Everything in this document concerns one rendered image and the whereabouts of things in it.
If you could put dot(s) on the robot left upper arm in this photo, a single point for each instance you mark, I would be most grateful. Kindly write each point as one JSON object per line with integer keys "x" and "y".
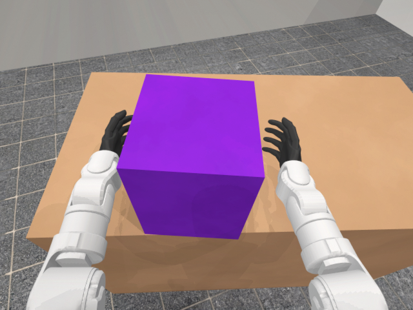
{"x": 70, "y": 288}

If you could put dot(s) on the robot right upper arm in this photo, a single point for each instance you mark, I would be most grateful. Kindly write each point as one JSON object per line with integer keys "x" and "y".
{"x": 348, "y": 290}

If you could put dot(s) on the robot right hand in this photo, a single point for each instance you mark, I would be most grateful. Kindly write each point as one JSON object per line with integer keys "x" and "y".
{"x": 289, "y": 148}

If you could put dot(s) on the robot left hand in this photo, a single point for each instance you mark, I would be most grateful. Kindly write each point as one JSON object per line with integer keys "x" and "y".
{"x": 113, "y": 139}

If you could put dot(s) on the robot left forearm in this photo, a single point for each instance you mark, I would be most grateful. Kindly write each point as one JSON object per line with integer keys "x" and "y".
{"x": 81, "y": 239}

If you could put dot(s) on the pedestal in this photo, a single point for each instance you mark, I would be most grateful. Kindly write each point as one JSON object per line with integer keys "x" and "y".
{"x": 356, "y": 138}

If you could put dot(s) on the carton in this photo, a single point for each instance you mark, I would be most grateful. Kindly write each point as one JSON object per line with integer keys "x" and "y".
{"x": 192, "y": 162}

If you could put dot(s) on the robot right forearm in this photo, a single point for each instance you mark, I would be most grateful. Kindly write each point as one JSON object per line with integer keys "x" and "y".
{"x": 324, "y": 249}

